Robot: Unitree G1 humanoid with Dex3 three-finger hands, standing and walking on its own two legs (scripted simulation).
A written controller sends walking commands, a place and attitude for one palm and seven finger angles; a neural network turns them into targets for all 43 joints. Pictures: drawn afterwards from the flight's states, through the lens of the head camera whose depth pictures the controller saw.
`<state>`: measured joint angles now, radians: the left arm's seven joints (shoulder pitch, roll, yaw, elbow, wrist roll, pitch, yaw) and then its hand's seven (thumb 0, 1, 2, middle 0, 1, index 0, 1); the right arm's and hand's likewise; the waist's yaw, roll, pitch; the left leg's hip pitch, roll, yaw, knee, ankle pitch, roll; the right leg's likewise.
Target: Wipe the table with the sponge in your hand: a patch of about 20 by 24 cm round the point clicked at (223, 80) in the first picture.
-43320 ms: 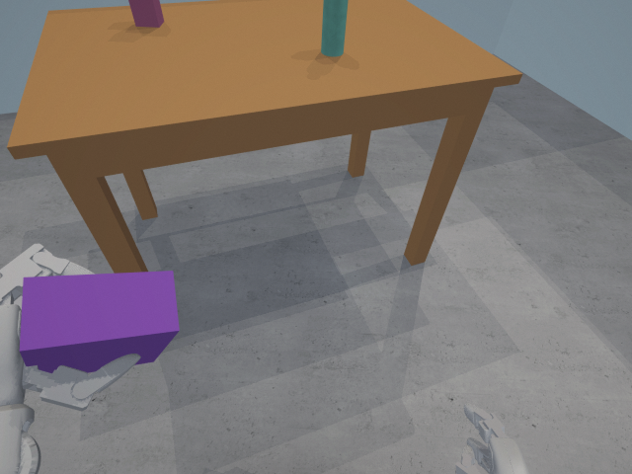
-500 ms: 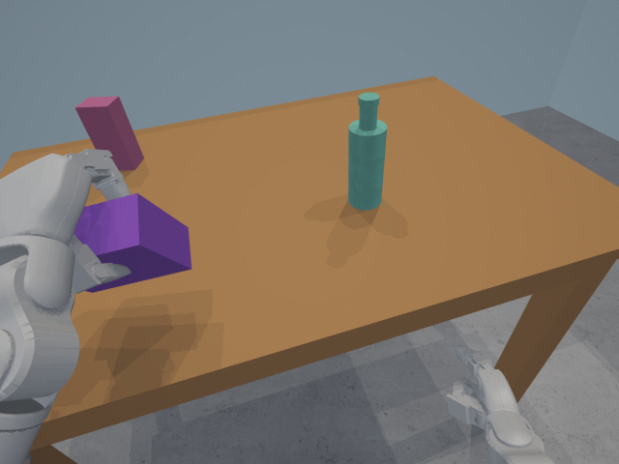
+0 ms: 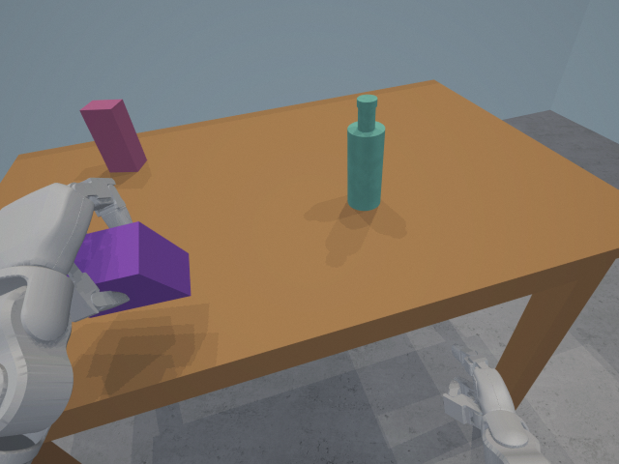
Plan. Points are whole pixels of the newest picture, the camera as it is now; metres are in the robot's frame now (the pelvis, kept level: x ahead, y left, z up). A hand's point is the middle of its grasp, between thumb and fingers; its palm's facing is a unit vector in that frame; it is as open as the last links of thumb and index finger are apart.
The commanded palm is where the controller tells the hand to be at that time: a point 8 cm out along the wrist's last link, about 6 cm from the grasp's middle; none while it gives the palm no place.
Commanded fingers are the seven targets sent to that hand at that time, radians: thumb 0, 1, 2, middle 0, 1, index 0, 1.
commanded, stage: bring the sponge back beside the body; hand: left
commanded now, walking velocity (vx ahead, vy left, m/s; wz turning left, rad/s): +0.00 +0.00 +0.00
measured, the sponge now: (121, 278) +0.24 +0.28 +0.17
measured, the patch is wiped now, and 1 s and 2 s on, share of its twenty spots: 1.00 1.00 1.00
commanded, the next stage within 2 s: step back with the hand held close in 0.76 s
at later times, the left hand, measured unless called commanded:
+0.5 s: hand (89, 278) +0.20 +0.27 +0.21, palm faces +0.29 -0.19 -0.94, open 9.5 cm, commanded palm +0.15 +0.28 +0.29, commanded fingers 0.00 0.10 1.30 -1.20 -1.60 -1.20 -1.60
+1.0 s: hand (104, 260) +0.22 +0.26 +0.22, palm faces +0.39 -0.69 -0.61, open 9.5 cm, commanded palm +0.15 +0.29 +0.27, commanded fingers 0.00 0.10 1.30 -1.20 -1.60 -1.20 -1.60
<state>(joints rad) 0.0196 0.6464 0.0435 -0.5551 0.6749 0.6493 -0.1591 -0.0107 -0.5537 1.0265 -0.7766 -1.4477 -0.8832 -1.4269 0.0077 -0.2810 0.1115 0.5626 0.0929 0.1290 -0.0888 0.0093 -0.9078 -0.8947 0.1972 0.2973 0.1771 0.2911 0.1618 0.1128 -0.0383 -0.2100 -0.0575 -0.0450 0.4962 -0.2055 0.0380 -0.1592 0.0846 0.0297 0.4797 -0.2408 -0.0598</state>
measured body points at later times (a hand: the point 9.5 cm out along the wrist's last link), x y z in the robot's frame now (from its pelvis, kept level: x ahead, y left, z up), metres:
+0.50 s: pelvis +0.00 +0.00 +0.00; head -0.04 -0.04 +0.45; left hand +0.18 +0.28 +0.26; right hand +0.27 -0.18 -0.05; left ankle +0.04 +0.09 -0.74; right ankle +0.02 -0.08 -0.74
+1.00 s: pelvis +0.00 +0.01 +0.00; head -0.03 +0.00 +0.44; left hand +0.19 +0.30 +0.25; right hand +0.25 -0.17 -0.04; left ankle +0.04 +0.10 -0.73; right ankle +0.02 -0.08 -0.74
